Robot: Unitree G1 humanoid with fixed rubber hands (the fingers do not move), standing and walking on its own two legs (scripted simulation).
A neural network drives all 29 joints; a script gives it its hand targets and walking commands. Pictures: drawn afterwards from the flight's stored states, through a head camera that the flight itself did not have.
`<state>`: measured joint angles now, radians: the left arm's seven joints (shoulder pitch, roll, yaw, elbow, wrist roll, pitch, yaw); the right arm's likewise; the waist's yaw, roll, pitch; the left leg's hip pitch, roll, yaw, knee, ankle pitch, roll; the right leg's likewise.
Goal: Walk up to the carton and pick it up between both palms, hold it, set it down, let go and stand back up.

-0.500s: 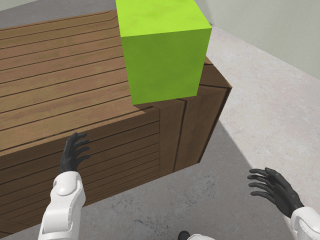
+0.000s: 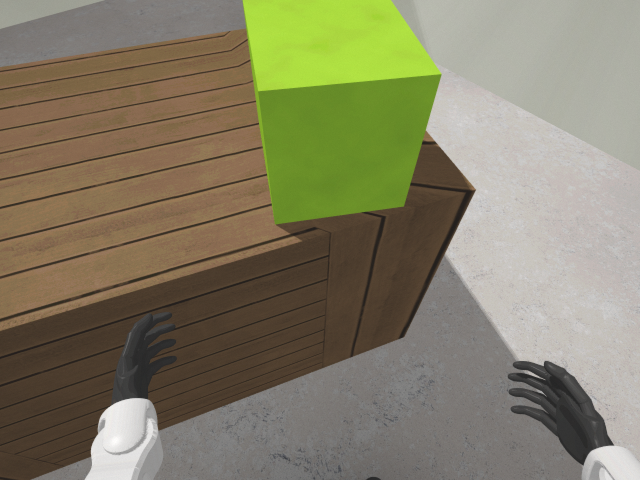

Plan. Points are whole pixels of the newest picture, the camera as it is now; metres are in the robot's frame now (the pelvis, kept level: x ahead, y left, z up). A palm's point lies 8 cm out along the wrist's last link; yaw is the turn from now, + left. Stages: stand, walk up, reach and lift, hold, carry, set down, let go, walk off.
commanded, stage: set down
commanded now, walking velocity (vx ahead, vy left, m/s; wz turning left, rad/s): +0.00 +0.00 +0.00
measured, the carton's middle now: (327, 106) +0.66 +0.10 +0.07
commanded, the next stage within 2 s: none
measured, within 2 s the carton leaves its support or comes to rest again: neither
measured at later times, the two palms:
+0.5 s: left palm (148, 421) +0.16 +0.24 -0.01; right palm (589, 464) +0.18 -0.26 -0.04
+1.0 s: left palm (148, 398) +0.18 +0.26 -0.03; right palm (557, 447) +0.20 -0.24 -0.06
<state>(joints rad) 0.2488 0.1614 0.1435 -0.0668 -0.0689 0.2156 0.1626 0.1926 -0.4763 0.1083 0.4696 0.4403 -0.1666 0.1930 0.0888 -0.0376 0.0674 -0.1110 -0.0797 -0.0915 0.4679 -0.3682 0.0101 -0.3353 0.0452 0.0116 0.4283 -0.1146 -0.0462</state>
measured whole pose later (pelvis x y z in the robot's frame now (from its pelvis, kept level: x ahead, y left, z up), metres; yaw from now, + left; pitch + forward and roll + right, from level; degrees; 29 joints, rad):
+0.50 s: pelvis -0.02 -0.01 +0.00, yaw +0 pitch +0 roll +0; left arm 0.25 0.15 0.13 0.00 -0.07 0.33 0.10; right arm 0.19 -0.39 0.04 0.51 0.30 -0.08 0.15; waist 0.09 -0.03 0.04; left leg -0.11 -0.08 -0.09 0.47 -0.35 0.01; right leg -0.34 0.05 0.01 0.43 -0.09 -0.04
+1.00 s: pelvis +0.01 +0.01 +0.00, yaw +0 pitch +2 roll -2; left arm 0.25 0.15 0.13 0.03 -0.07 0.30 0.08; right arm 0.19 -0.32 0.01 0.57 0.23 -0.09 0.10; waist 0.09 -0.03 0.05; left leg -0.11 -0.07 -0.09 0.47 -0.38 0.01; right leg -0.33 0.05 0.01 0.43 -0.13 -0.02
